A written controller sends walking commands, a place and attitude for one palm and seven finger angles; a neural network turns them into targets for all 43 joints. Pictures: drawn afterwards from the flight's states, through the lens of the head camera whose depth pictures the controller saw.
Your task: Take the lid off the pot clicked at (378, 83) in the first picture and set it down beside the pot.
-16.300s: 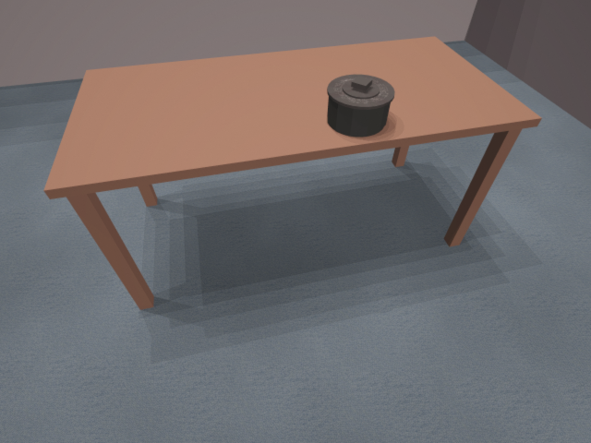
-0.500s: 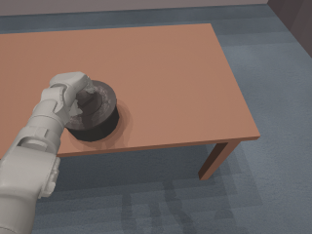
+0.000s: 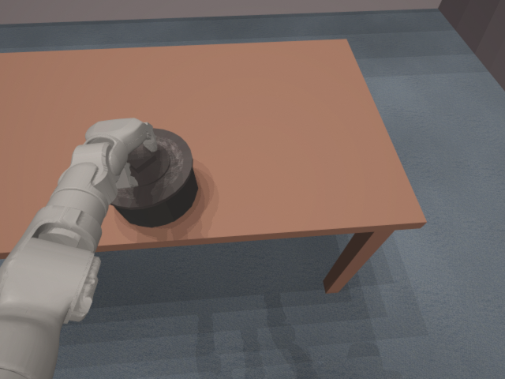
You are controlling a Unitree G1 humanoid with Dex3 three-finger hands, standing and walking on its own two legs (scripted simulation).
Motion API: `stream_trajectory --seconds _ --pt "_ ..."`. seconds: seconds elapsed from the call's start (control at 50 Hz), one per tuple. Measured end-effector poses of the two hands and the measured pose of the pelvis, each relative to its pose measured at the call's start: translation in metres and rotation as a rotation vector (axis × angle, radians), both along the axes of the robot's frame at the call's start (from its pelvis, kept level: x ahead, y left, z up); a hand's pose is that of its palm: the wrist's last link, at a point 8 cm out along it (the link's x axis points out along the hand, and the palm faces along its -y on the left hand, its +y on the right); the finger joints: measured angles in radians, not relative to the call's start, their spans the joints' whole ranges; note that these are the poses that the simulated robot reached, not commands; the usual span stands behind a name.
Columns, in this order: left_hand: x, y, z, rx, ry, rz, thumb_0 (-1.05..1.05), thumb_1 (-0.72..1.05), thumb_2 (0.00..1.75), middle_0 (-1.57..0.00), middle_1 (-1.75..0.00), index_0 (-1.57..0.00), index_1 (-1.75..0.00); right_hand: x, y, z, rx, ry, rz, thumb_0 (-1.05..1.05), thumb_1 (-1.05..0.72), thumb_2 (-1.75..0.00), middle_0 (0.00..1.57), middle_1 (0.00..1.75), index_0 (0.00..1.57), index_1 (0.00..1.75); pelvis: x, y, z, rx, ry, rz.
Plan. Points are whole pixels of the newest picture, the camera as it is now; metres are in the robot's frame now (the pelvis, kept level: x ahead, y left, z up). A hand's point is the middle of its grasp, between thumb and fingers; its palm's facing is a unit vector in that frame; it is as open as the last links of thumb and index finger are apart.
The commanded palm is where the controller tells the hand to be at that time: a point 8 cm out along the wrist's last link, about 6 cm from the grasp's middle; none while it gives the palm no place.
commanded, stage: close the fingers and squeeze the knob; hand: left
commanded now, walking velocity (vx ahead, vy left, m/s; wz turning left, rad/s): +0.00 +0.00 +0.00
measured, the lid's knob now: (139, 158) +0.51 +0.18 +0.01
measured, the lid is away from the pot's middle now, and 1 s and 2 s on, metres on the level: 0.00 0.00 0.01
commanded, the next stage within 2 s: lift the lid straight up in 1.24 s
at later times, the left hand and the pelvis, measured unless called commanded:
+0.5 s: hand (135, 162) +0.47 +0.18 +0.04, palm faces -0.41 -0.05 -0.91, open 7.9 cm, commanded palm +0.48 +0.18 +0.10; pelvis +0.00 -0.01 +0.00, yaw +0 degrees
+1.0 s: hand (135, 160) +0.48 +0.18 +0.04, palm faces -0.42 -0.04 -0.90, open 7.8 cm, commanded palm +0.49 +0.18 +0.10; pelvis +0.00 -0.01 +0.00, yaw +0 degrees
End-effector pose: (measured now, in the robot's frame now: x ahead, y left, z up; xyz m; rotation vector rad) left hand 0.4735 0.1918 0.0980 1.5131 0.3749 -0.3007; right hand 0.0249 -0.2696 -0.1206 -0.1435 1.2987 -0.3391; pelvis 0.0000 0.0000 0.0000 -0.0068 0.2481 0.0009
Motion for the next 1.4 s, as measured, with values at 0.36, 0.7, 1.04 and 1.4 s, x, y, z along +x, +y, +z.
stream_trajectory --seconds 0.36,0.7,1.04,1.4 --pt "0.004 -0.013 0.000 0.002 -0.006 0.012 0.00 0.12 0.88 -0.52 -1.02 -0.54 -1.03 -0.015 0.001 -0.004 0.022 0.034 -0.019 0.01 -0.91 -0.90 0.20 0.30 0.20 0.30 0.002 -0.004 0.001 0.003 0.000 -0.003" --pt "0.007 -0.013 0.001 -0.001 0.004 0.015 -0.01 0.21 0.76 -0.56 -1.02 -0.61 -1.06 -0.005 -0.012 0.000 -0.010 0.018 -0.013 0.01 -0.91 -0.90 0.20 0.30 0.20 0.30 0.004 -0.009 0.001 0.002 0.000 -0.001" --pt "0.009 -0.014 0.001 0.005 0.009 0.017 -0.01 0.19 0.76 -0.57 -1.02 -0.62 -1.07 -0.004 -0.004 -0.003 0.007 0.017 -0.008 0.01 -0.91 -0.90 0.20 0.30 0.20 0.30 0.003 -0.007 0.000 0.003 0.006 0.001" --pt "0.009 -0.013 0.001 -0.001 0.005 0.007 0.00 0.18 0.77 -0.57 -1.03 -0.64 -1.06 -0.025 -0.003 -0.001 -0.007 0.048 -0.036 0.01 -0.91 -0.90 0.20 0.30 0.20 0.30 0.001 -0.004 0.000 0.001 0.007 -0.006"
